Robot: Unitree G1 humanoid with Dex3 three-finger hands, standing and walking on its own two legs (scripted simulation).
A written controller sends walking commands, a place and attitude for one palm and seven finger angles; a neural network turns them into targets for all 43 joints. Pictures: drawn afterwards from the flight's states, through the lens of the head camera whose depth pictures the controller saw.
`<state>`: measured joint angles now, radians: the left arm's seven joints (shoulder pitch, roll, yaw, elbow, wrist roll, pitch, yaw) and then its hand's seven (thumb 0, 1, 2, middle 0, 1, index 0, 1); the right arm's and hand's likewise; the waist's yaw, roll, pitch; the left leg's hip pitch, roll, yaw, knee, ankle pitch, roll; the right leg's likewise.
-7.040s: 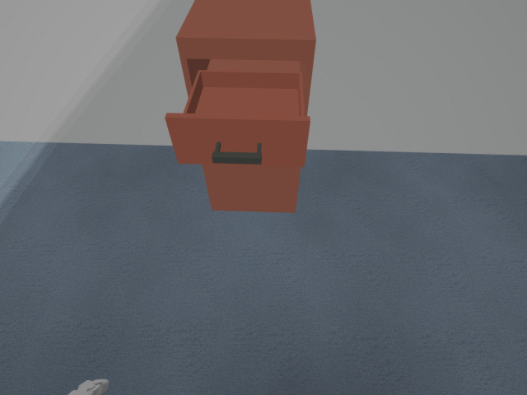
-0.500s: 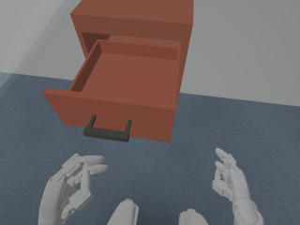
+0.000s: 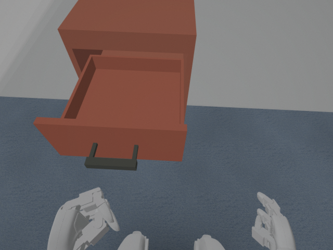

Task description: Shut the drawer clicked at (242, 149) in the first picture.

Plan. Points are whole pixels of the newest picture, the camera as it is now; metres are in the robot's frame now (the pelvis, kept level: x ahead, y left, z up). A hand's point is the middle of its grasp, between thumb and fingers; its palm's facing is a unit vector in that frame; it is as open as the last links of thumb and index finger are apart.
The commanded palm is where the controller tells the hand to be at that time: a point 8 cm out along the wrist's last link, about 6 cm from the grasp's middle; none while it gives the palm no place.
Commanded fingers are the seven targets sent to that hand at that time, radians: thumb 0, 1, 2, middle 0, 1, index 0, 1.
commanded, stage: raise the hand and make a fist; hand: left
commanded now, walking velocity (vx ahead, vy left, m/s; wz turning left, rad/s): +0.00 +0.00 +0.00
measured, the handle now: (113, 155) +0.34 +0.16 +0.00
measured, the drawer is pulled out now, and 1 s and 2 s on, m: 0.30 0.30 0.30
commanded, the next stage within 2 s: bring the fist close to the handle in 0.80 s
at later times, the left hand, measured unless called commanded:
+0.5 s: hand (101, 227) +0.16 +0.12 +0.11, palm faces +0.01 -1.00 +0.02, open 3.3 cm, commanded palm +0.12 +0.17 +0.10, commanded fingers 0.00 0.90 0.90 -1.40 -1.60 -1.40 -1.60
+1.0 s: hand (109, 235) +0.15 +0.11 +0.10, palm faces +0.01 -1.00 +0.00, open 3.3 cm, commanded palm +0.12 +0.16 +0.09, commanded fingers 0.00 0.90 0.90 -1.40 -1.60 -1.40 -1.60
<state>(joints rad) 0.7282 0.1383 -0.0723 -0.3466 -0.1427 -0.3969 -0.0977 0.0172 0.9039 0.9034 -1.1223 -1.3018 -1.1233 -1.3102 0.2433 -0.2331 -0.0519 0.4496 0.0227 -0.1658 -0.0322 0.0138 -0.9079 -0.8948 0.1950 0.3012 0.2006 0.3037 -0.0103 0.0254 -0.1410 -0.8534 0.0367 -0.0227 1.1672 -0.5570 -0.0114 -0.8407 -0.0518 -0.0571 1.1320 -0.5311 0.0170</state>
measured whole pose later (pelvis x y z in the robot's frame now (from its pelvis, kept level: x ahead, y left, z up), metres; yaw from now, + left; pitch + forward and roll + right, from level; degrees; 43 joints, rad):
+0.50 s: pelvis +0.01 +0.01 +0.01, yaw +0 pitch +12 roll -2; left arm 0.84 0.13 -0.14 -0.51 -0.10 -0.31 -0.07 0.02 0.90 0.90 -1.39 -1.59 -1.39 -1.60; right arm 0.26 -0.19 0.01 0.35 0.02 -0.08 -0.01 0.01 -0.90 -0.89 0.20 0.30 0.21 0.30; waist 0.02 0.04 -0.15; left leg -0.79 0.03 -0.03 1.14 -0.57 0.00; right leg -0.76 -0.06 -0.06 1.09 -0.53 0.03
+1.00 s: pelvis +0.00 +0.00 +0.00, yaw +1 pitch +12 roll -1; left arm 0.84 0.13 -0.14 -0.47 -0.10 -0.35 -0.06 0.02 0.90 0.90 -1.39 -1.60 -1.40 -1.60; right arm 0.25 -0.20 0.00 0.35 0.02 -0.09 -0.01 0.01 -0.91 -0.89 0.20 0.30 0.20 0.30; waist 0.01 0.05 -0.16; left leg -0.80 0.03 -0.03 1.15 -0.56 -0.02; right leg -0.79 -0.05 -0.06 1.12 -0.54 0.02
